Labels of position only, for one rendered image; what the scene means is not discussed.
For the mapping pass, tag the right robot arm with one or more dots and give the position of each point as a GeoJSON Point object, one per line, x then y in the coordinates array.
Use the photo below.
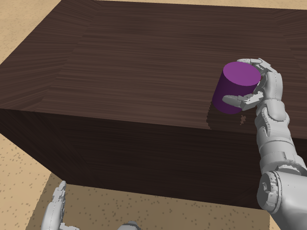
{"type": "Point", "coordinates": [283, 186]}

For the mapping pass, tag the right robot hand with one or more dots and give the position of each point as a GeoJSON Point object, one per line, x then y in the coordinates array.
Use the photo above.
{"type": "Point", "coordinates": [270, 87]}

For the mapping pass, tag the can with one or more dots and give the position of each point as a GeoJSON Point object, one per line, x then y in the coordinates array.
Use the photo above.
{"type": "Point", "coordinates": [237, 78]}

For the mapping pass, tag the left robot hand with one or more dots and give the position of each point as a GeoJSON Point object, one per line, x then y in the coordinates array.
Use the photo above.
{"type": "Point", "coordinates": [53, 217]}

